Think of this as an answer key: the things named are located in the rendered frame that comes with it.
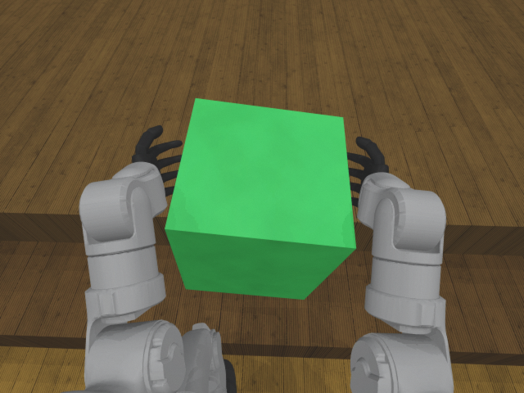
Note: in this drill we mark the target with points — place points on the robot right upper arm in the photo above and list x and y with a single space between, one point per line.
398 363

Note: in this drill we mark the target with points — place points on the left robot forearm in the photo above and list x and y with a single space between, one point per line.
117 221

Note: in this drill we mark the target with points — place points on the left robot shin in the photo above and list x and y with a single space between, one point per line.
217 381

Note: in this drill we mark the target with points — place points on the right robot hand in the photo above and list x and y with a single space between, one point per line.
374 165

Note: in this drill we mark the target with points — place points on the right robot forearm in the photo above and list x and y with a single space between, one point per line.
408 238

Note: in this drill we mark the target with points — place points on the robot left upper arm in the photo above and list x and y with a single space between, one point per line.
142 357

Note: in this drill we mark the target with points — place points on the carton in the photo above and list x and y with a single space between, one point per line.
261 204

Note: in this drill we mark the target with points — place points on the left robot hand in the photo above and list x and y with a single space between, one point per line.
145 154

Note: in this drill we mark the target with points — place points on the robot left thigh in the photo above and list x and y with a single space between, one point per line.
202 353

